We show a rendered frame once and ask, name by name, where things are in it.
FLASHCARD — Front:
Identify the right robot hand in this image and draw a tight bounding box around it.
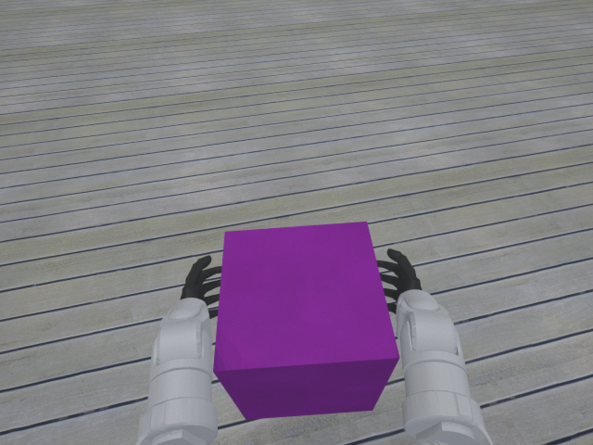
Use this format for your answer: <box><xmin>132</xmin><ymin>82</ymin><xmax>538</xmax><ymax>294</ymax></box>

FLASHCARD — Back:
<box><xmin>377</xmin><ymin>248</ymin><xmax>422</xmax><ymax>314</ymax></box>

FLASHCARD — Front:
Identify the carton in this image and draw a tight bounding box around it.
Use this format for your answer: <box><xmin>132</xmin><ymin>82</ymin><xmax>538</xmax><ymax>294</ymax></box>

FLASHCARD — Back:
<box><xmin>213</xmin><ymin>222</ymin><xmax>399</xmax><ymax>420</ymax></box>

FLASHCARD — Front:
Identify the robot left forearm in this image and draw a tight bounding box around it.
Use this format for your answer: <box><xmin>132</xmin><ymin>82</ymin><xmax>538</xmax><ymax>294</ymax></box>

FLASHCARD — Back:
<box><xmin>135</xmin><ymin>298</ymin><xmax>218</xmax><ymax>445</ymax></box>

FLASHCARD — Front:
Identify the left robot hand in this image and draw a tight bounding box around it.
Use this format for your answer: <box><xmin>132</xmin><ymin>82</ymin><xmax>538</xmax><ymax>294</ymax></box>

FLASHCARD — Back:
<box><xmin>180</xmin><ymin>255</ymin><xmax>222</xmax><ymax>319</ymax></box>

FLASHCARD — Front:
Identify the robot right forearm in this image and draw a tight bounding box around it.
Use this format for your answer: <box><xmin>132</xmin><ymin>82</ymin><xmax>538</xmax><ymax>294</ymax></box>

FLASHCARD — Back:
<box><xmin>396</xmin><ymin>289</ymin><xmax>493</xmax><ymax>445</ymax></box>

